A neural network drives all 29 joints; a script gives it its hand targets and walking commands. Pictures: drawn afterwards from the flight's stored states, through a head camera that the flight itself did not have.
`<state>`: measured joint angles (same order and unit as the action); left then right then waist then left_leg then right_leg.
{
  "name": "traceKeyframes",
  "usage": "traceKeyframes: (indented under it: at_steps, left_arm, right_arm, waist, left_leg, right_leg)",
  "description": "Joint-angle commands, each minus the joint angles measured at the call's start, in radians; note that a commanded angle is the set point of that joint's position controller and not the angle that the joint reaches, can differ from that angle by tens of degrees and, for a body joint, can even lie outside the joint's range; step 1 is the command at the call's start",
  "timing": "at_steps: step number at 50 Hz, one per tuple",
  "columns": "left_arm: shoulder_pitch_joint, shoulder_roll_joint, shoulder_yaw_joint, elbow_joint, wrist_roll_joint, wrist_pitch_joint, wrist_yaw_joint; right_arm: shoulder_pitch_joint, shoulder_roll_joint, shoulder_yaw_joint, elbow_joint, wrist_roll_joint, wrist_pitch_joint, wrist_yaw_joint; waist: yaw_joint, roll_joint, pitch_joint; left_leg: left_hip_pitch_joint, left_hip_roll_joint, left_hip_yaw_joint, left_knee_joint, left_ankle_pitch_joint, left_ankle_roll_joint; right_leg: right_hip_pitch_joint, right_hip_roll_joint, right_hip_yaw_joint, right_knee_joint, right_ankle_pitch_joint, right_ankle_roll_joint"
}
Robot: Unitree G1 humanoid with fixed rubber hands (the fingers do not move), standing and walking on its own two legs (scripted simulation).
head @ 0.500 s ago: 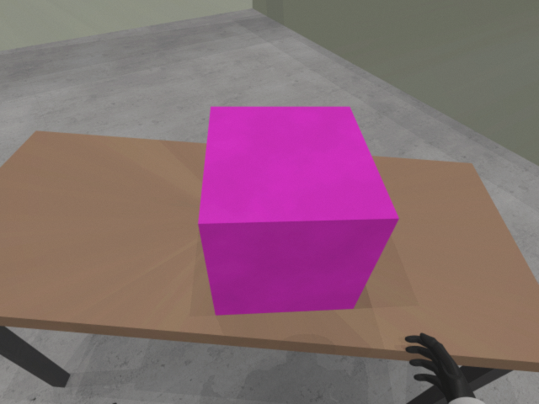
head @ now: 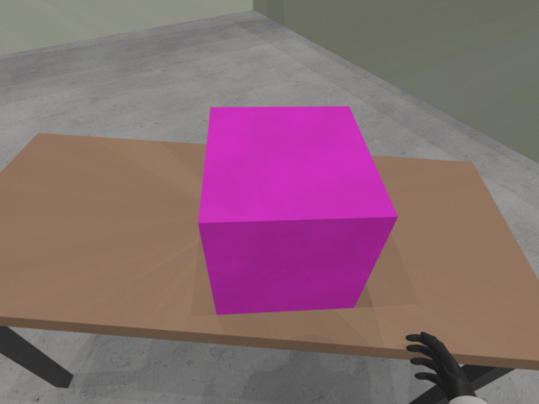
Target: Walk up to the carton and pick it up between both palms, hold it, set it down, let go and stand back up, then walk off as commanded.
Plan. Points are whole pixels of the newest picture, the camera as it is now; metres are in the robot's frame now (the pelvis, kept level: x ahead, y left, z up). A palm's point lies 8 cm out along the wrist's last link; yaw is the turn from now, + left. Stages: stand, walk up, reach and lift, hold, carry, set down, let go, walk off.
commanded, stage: stand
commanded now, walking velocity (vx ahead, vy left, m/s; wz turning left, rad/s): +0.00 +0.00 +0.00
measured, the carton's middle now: (283, 209) +0.45 +0.00 +0.02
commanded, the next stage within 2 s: walk off in 0.44 s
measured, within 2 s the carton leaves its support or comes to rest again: neither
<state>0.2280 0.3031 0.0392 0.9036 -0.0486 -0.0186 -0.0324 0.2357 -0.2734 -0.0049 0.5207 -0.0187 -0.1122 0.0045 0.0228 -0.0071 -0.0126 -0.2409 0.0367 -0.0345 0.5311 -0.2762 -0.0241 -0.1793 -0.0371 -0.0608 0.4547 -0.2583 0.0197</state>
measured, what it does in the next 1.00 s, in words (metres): lifts its right foot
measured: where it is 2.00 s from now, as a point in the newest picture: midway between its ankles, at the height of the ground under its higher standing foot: outside the picture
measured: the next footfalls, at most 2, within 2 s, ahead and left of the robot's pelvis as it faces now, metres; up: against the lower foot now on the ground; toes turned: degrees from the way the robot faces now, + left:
right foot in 1.28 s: -0.05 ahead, -0.10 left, +0.00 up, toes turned -4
left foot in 1.98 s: -0.08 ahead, +0.17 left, +0.00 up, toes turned -8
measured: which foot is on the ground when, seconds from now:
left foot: down 0.00-1.00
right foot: down 0.00-0.88, up 0.90-1.00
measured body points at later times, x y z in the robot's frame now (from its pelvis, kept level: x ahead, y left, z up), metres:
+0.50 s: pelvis +0.00 +0.00 +0.00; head -0.01 +0.01 +0.45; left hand +0.08 +0.28 -0.13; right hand +0.18 -0.25 -0.05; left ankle +0.01 +0.13 -0.74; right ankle -0.01 -0.14 -0.74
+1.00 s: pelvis -0.05 +0.03 -0.01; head -0.03 +0.06 +0.44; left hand +0.06 +0.33 -0.13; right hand +0.09 -0.26 -0.09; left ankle +0.01 +0.13 -0.74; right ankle -0.08 -0.10 -0.66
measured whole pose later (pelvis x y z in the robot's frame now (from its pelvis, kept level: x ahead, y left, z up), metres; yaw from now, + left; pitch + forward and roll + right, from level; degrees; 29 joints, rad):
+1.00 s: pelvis -0.05 +0.03 -0.01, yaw -1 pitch -5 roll -5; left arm 0.21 0.39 0.04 0.79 -0.05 0.07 0.00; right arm 0.14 -0.31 -0.04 0.75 -0.02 0.06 0.01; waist 0.02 0.02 0.13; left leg -0.28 0.08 -0.03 0.66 -0.29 0.02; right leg -0.33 0.08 -0.05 1.07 -0.49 0.01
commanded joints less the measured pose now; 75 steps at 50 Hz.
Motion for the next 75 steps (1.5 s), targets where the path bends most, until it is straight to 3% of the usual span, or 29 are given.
traceKeyframes:
  at_steps: [1, 31, 32, 33, 36, 38, 40, 42, 43, 44, 45, 46, 47, 48, 50, 53, 57, 59, 60, 61, 62, 63, 64, 65, 66, 67, 69, 72, 75]
  left_arm:
    - [-0.07, 0.249, 0.057, -0.054, 0.084, -0.032, 0.005]
    - [-0.096, 0.251, 0.057, -0.017, 0.078, -0.03, 0.002]
    - [-0.065, 0.354, 0.071, -0.13, 0.05, -0.021, 0.019]
    - [-0.051, 0.357, 0.073, -0.145, 0.046, -0.013, 0.021]
    - [-0.054, 0.365, 0.079, -0.183, 0.052, 0.004, 0.024]
    - [-0.088, 0.375, 0.086, -0.208, 0.059, 0.015, 0.023]
    - [-0.12, 0.375, 0.088, -0.228, 0.062, 0.023, 0.024]
    - [-0.127, 0.362, 0.081, -0.239, 0.059, 0.032, 0.024]
    - [-0.107, 0.34, 0.072, -0.234, 0.055, 0.037, 0.025]
    - [-0.057, 0.311, 0.066, -0.224, 0.049, 0.043, 0.03]
    - [-0.026, 0.31, 0.067, -0.219, 0.051, 0.052, 0.04]
    - [-0.011, 0.314, 0.069, -0.203, 0.052, 0.061, 0.045]
    - [-0.004, 0.316, 0.074, -0.191, 0.049, 0.065, 0.042]
    - [0.001, 0.307, 0.074, -0.187, 0.043, 0.074, 0.04]
    - [0.036, 0.299, 0.076, -0.179, 0.04, 0.078, 0.034]
    - [0.023, 0.292, 0.076, -0.183, 0.047, 0.075, 0.032]
    - [-0.026, 0.28, 0.075, -0.174, 0.052, 0.056, 0.03]
    - [-0.007, 0.279, 0.077, -0.161, 0.053, 0.048, 0.028]
    - [0.02, 0.281, 0.08, -0.148, 0.056, 0.043, 0.026]
    - [0.076, 0.282, 0.084, -0.124, 0.059, 0.037, 0.025]
    - [0.106, 0.301, 0.088, -0.109, 0.062, 0.035, 0.026]
    - [0.105, 0.356, 0.095, -0.112, 0.07, 0.032, 0.028]
    - [0.066, 0.428, 0.101, -0.14, 0.084, 0.028, 0.035]
    - [-0.012, 0.425, 0.108, -0.174, 0.095, 0.037, 0.037]
    - [-0.092, 0.427, 0.115, -0.188, 0.104, 0.039, 0.046]
    - [-0.151, 0.403, 0.111, -0.189, 0.098, 0.036, 0.053]
    - [-0.155, 0.341, 0.097, -0.194, 0.077, 0.03, 0.058]
    - [-0.083, 0.332, 0.098, -0.183, 0.069, 0.02, 0.061]
    - [-0.044, 0.323, 0.092, -0.183, 0.062, 0.021, 0.067]
  right_arm:
    - [-0.029, -0.272, -0.078, 0.054, -0.016, 0.055, -0.027]
    - [-0.054, -0.272, -0.073, 0.089, -0.014, 0.055, -0.026]
    - [-0.086, -0.298, -0.125, 0.119, 0.0, 0.095, -0.018]
    - [-0.076, -0.29, -0.122, 0.122, 0.001, 0.104, -0.019]
    - [-0.054, -0.295, -0.13, 0.115, 0.003, 0.127, -0.015]
    - [-0.037, -0.302, -0.135, 0.117, 0.005, 0.143, -0.009]
    - [-0.02, -0.312, -0.139, 0.123, 0.006, 0.151, -0.004]
    - [-0.014, -0.333, -0.145, 0.13, 0.005, 0.154, -0.001]
    - [-0.031, -0.355, -0.148, 0.129, 0.003, 0.154, -0.001]
    - [-0.078, -0.403, -0.155, 0.118, -0.002, 0.151, -0.003]
    - [-0.139, -0.436, -0.16, 0.102, -0.011, 0.148, -0.005]
    - [-0.185, -0.437, -0.157, 0.104, -0.015, 0.148, -0.01]
    - [-0.206, -0.428, -0.149, 0.109, -0.012, 0.148, -0.014]
    - [-0.199, -0.407, -0.141, 0.117, -0.016, 0.147, -0.02]
    - [-0.182, -0.367, -0.133, 0.119, -0.016, 0.147, -0.03]
    - [-0.126, -0.349, -0.14, 0.122, -0.026, 0.148, -0.043]
    - [-0.052, -0.352, -0.148, 0.141, -0.034, 0.146, -0.053]
    - [-0.061, -0.365, -0.151, 0.141, -0.033, 0.149, -0.051]
    - [-0.084, -0.374, -0.152, 0.138, -0.03, 0.153, -0.049]
    - [-0.126, -0.38, -0.15, 0.129, -0.024, 0.159, -0.045]
    - [-0.151, -0.365, -0.142, 0.122, -0.014, 0.164, -0.04]
    - [-0.128, -0.328, -0.13, 0.124, -0.001, 0.171, -0.035]
    - [-0.115, -0.301, -0.121, 0.123, 0.006, 0.181, -0.036]
    - [-0.1, -0.341, -0.14, 0.162, 0.004, 0.194, -0.041]
    - [-0.102, -0.364, -0.145, 0.177, -0.001, 0.202, -0.038]
    - [-0.088, -0.373, -0.148, 0.196, 0.003, 0.203, -0.037]
    - [-0.062, -0.384, -0.142, 0.215, 0.01, 0.196, -0.03]
    - [-0.025, -0.361, -0.126, 0.223, 0.017, 0.191, -0.022]
    - [-0.043, -0.348, -0.122, 0.219, 0.021, 0.188, -0.025]
  waist:
    - [-0.016, 0.161, 0.068]
    - [-0.019, 0.173, 0.096]
    - [-0.021, 0.065, 0.14]
    - [-0.019, 0.084, 0.116]
    - [-0.029, 0.041, 0.117]
    - [-0.05, -0.012, 0.149]
    - [-0.068, -0.033, 0.18]
    - [-0.079, 0.023, 0.21]
    - [-0.079, 0.119, 0.221]
    - [-0.064, 0.301, 0.215]
    - [-0.054, 0.361, 0.215]
    - [-0.039, 0.319, 0.222]
    - [-0.029, 0.293, 0.22]
    - [-0.025, 0.287, 0.213]
    - [-0.026, 0.281, 0.161]
    - [-0.048, 0.251, 0.109]
    - [-0.08, 0.25, 0.034]
    - [-0.066, 0.264, 0.012]
    - [-0.043, 0.252, 0.003]
    - [0.003, 0.213, -0.011]
    - [0.035, 0.139, 0.004]
    - [0.046, -0.061, 0.024]
    - [0.037, -0.227, 0.018]
    - [0.015, -0.128, 0.054]
    - [0.0, -0.104, 0.148]
    - [-0.027, -0.086, 0.198]
    - [-0.026, -0.063, 0.167]
    - [-0.003, -0.071, 0.031]
    - [0.012, -0.073, 0.003]
  left_leg:
    - [-0.027, 0.065, -0.06, -0.133, 0.075, 0.068]
    - [-0.035, 0.068, -0.066, -0.161, 0.033, 0.062]
    - [-0.058, 0.03, -0.027, -0.043, 0.289, 0.061]
    - [-0.024, 0.028, -0.007, 0.0, 0.316, 0.063]
    - [0.021, -0.007, 0.019, 0.122, 0.134, 0.082]
    - [0.038, -0.016, 0.015, 0.17, -0.048, 0.091]
    - [0.048, -0.012, 0.002, 0.178, -0.115, 0.098]
    - [0.009, 0.025, -0.038, 0.079, -0.159, 0.112]
    - [-0.073, 0.088, -0.108, -0.067, -0.183, 0.141]
    - [-0.216, 0.21, -0.258, -0.254, -0.144, 0.218]
    - [-0.328, 0.304, -0.377, -0.329, -0.086, 0.286]
    - [-0.366, 0.304, -0.379, -0.311, -0.064, 0.3]
    - [-0.359, 0.276, -0.336, -0.268, 0.014, 0.29]
    - [-0.324, 0.25, -0.304, -0.242, -0.006, 0.264]
    - [-0.179, 0.223, -0.248, -0.186, 0.043, 0.24]
    - [0.015, 0.236, -0.267, -0.15, 0.1, 0.251]
    - [0.178, 0.259, -0.296, -0.079, 0.326, 0.271]
    - [0.139, 0.266, -0.285, -0.065, 0.341, 0.264]
    - [0.083, 0.26, -0.26, -0.043, 0.325, 0.25]
    - [-0.019, 0.227, -0.197, 0.007, 0.276, 0.212]
    - [-0.148, 0.158, -0.124, 0.083, 0.194, 0.159]
    - [-0.266, 0.028, -0.029, 0.235, 0.0, 0.116]
    - [-0.315, -0.108, -0.016, 0.474, -0.352, 0.078]
    - [-0.23, -0.116, -0.182, 0.63, -0.334, 0.073]
    - [-0.227, -0.149, -0.206, 0.709, -0.281, 0.071]
    - [-0.241, -0.151, -0.218, 0.727, -0.222, 0.06]
    - [-0.269, -0.133, -0.196, 0.706, -0.144, 0.03]
    - [-0.317, -0.144, -0.197, 0.711, -0.15, 0.011]
    - [-0.313, -0.147, -0.174, 0.673, -0.178, 0.0]
  right_leg:
    - [-0.017, -0.077, 0.123, -0.09, 0.04, -0.065]
    - [-0.03, -0.079, 0.13, -0.109, 0.012, -0.066]
    - [-0.102, -0.086, 0.13, 0.005, 0.271, -0.088]
    - [-0.123, -0.099, 0.14, 0.03, 0.329, -0.105]
    - [-0.226, -0.139, 0.191, 0.001, 0.267, -0.15]
    - [-0.322, -0.171, 0.235, -0.05, 0.127, -0.169]
    - [-0.398, -0.168, 0.248, -0.053, 0.006, -0.168]
    - [-0.416, -0.114, 0.211, 0.022, -0.089, -0.14]
    - [-0.369, -0.035, 0.144, 0.142, -0.144, -0.105]
    - [-0.267, 0.106, 0.038, 0.413, -0.22, -0.066]
    - [-0.225, 0.153, 0.066, 0.662, -0.317, -0.049]
    - [-0.224, 0.158, 0.136, 0.747, -0.326, -0.05]
    - [-0.235, 0.163, 0.18, 0.774, -0.324, -0.044]
    - [-0.259, 0.17, 0.192, 0.802, -0.284, -0.044]
    - [-0.296, 0.181, 0.176, 0.8, -0.233, -0.035]
    - [-0.34, 0.173, 0.174, 0.713, -0.228, -0.021]
    - [-0.332, 0.1, 0.194, 0.471, -0.262, -0.033]
    - [-0.259, 0.065, 0.168, 0.348, -0.244, -0.039]
    - [-0.182, 0.047, 0.141, 0.257, -0.204, -0.041]
    - [-0.046, 0.04, 0.106, 0.119, -0.098, -0.045]
    - [0.053, 0.039, 0.114, 0.042, -0.036, -0.054]
    - [0.073, -0.044, 0.248, -0.033, 0.042, -0.088]
    - [-0.03, -0.279, 0.533, -0.131, 0.148, -0.165]
    - [-0.214, -0.287, 0.495, -0.171, -0.052, -0.197]
    - [-0.325, -0.297, 0.505, -0.245, -0.249, -0.159]
    - [-0.301, -0.257, 0.471, -0.245, -0.281, -0.112]
    - [-0.161, -0.176, 0.375, -0.186, -0.184, -0.063]
    - [0.107, -0.173, 0.366, -0.085, 0.02, -0.093]
    - [0.19, -0.175, 0.332, -0.027, 0.22, -0.114]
